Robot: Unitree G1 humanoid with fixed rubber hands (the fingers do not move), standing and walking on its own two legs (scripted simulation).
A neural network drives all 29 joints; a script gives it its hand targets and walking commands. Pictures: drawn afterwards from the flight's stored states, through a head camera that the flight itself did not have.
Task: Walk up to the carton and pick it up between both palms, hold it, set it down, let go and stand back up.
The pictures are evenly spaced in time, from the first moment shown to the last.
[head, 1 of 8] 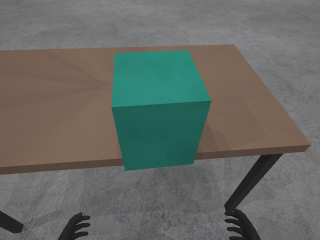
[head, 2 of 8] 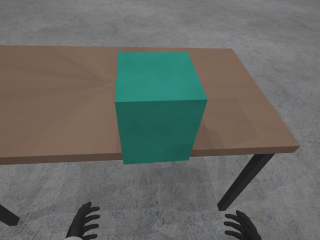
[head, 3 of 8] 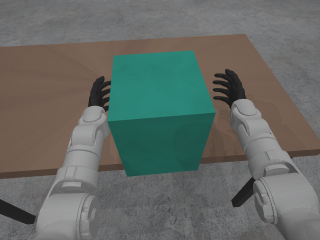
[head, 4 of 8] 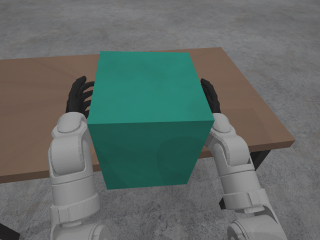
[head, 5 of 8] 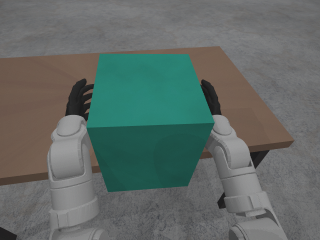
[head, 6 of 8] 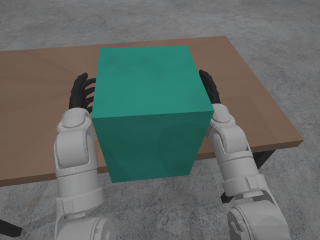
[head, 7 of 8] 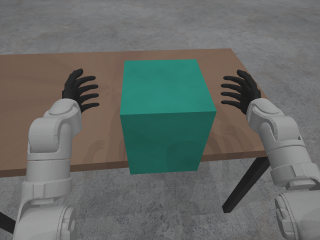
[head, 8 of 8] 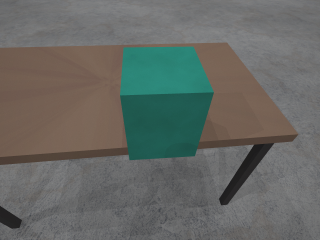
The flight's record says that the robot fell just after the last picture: no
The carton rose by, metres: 0.09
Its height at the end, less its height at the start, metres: +0.00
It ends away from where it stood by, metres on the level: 0.03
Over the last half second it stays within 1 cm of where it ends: yes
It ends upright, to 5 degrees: yes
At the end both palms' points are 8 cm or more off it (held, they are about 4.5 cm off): yes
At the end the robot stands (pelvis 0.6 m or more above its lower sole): yes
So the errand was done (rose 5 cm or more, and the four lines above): yes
